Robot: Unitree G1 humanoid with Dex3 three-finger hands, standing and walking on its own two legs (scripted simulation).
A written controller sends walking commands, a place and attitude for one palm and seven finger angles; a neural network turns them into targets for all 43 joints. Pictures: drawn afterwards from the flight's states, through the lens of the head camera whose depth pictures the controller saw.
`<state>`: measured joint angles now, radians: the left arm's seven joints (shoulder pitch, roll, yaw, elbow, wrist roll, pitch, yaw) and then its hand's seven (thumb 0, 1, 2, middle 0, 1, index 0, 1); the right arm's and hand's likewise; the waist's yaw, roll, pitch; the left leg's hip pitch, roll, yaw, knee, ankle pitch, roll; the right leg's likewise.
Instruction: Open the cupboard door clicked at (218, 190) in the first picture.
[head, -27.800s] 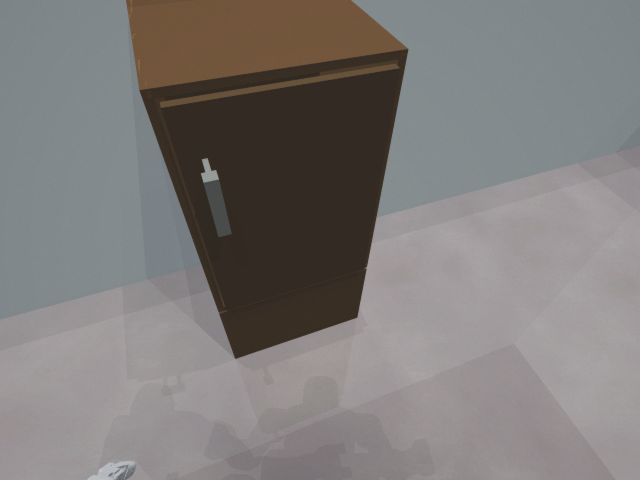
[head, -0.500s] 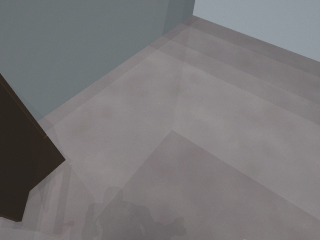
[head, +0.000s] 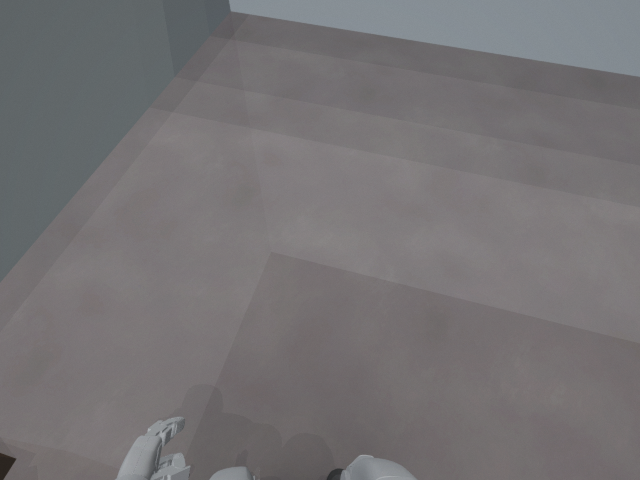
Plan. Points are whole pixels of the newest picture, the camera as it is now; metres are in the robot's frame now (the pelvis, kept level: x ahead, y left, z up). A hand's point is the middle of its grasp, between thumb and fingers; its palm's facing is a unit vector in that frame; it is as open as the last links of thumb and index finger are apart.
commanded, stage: walk to a spot facing it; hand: left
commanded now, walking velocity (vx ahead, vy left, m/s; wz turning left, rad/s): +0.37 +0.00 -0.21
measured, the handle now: out of the picture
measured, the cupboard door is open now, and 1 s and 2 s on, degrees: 44 44 44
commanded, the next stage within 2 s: turn to face it in 0.76 s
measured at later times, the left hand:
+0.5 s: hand (199, 439) +0.19 +0.18 -0.17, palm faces -0.02 -0.99 -0.15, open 7.4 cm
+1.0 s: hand (290, 177) +0.69 +0.06 -0.15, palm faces -0.31 -0.92 -0.23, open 7.4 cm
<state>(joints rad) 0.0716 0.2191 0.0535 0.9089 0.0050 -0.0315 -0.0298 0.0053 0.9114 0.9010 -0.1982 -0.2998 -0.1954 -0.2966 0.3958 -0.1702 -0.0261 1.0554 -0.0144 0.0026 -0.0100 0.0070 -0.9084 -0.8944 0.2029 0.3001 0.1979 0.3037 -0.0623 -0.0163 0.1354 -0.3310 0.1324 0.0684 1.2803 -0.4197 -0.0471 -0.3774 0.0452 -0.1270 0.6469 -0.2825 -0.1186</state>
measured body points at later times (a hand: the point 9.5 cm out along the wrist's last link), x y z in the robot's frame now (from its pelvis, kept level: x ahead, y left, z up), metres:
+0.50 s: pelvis +0.27 +0.01 +0.00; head +0.31 +0.02 +0.45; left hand +0.19 +0.23 -0.15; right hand +0.39 -0.22 -0.13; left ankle +0.36 +0.09 -0.72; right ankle +0.07 -0.05 -0.66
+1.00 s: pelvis +0.50 -0.08 +0.00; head +0.54 -0.10 +0.45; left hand +0.70 +0.11 -0.13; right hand +0.33 -0.25 -0.15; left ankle +0.39 +0.08 -0.65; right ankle +0.54 -0.17 -0.72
